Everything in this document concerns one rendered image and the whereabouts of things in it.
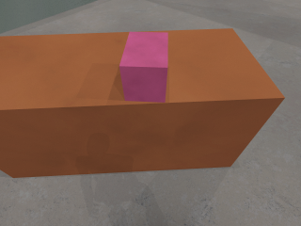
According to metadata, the pedestal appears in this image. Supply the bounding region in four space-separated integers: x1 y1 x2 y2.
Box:
0 28 285 178

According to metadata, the carton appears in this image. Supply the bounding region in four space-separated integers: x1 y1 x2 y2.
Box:
119 31 168 103

